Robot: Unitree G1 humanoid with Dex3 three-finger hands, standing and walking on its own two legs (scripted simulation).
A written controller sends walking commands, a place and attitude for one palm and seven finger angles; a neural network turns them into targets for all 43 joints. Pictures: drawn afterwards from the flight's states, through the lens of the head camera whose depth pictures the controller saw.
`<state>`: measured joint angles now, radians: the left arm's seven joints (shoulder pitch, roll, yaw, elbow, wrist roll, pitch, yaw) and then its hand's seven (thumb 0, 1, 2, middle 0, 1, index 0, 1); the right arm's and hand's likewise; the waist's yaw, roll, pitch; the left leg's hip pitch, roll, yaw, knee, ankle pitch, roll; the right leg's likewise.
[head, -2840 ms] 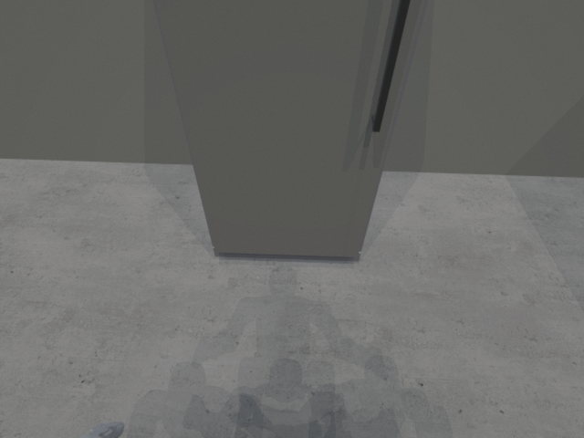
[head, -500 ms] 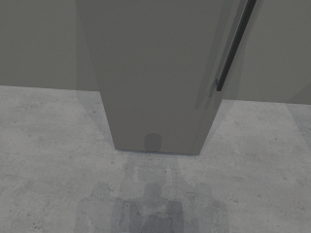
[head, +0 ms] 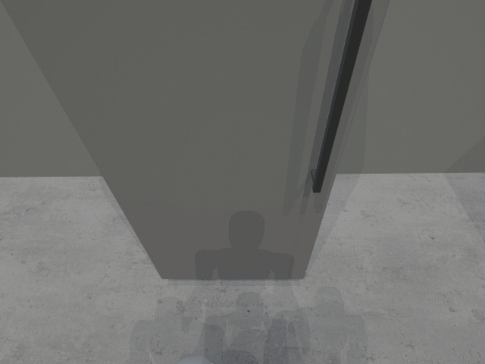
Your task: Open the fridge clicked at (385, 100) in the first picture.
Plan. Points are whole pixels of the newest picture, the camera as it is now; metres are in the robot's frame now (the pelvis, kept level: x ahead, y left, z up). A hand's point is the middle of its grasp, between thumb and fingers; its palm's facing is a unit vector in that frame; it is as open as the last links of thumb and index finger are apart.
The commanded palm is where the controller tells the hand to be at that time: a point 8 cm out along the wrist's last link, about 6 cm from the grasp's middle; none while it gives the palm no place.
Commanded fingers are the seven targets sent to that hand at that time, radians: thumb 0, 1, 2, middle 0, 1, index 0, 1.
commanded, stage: come to a stop and stand still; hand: right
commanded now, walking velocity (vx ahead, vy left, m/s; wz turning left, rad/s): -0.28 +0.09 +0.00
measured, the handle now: (336, 91) +0.52 -0.14 +0.19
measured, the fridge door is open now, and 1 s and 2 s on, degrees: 0 0 0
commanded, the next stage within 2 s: look again from close up in 1.66 s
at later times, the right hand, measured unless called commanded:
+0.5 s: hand out of the picture +0.08 -0.17 -0.17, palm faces +0.06 +0.97 -0.22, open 7.4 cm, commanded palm none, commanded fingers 0.00 -0.90 -0.90 0.20 0.30 0.20 0.30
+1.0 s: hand out of the picture -0.06 -0.18 -0.18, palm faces +0.04 +0.98 -0.18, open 7.4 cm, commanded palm none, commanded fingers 0.00 -0.90 -0.90 0.20 0.30 0.20 0.30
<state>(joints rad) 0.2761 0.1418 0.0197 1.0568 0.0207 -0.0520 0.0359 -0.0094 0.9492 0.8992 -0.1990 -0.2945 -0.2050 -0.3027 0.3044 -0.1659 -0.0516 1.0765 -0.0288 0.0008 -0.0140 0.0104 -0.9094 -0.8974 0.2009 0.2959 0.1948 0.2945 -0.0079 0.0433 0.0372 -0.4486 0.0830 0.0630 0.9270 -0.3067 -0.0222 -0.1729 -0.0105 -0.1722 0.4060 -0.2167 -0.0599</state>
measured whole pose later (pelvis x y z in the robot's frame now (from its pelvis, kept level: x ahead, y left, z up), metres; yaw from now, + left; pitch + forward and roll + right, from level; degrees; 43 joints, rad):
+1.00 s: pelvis -0.04 -0.01 +0.00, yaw +0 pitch -2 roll +0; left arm 0.25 0.15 0.01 1.12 0.01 0.00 0.02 0.00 0.92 0.90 -0.20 -0.29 -0.20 -0.30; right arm 0.31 -0.14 0.00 1.15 -0.02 0.01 -0.03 0.01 -0.91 -0.90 0.20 0.30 0.20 0.29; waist 0.00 0.00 0.04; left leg -0.18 0.02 0.01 0.43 -0.22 -0.01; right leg -0.16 0.00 -0.06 0.41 -0.22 -0.02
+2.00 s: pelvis -0.07 +0.00 +0.00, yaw -2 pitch -3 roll +0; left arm 0.23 0.30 0.01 1.05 0.02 0.00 -0.01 0.00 0.91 0.90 -0.20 -0.29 -0.21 -0.30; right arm 0.25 -0.30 0.00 1.03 -0.03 -0.01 -0.01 0.01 -0.90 -0.90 0.21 0.30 0.20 0.30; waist 0.01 0.00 0.02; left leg -0.21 0.02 0.05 0.42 -0.17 0.00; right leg -0.21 0.00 -0.02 0.43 -0.17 -0.02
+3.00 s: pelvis -0.05 -0.01 +0.00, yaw -3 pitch -3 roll +0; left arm 0.18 0.29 0.00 1.10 0.01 0.00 -0.01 0.00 0.91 0.90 -0.20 -0.29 -0.21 -0.30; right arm 0.21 -0.28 0.01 1.08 -0.02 -0.01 -0.01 0.01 -0.90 -0.90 0.21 0.30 0.20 0.30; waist 0.00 0.00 0.03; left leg -0.14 0.03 0.06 0.35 -0.17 -0.01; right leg -0.14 0.01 -0.02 0.36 -0.17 -0.02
